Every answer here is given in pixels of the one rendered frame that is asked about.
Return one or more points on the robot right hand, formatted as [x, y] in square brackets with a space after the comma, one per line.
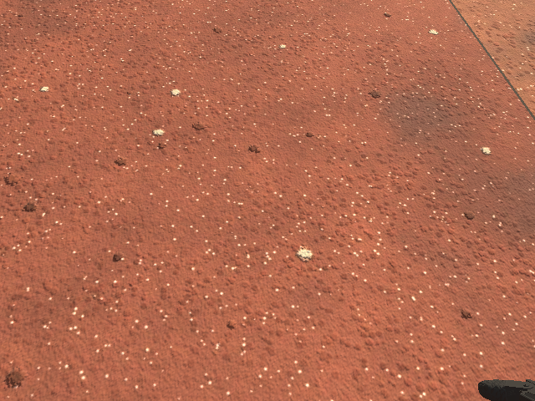
[507, 390]

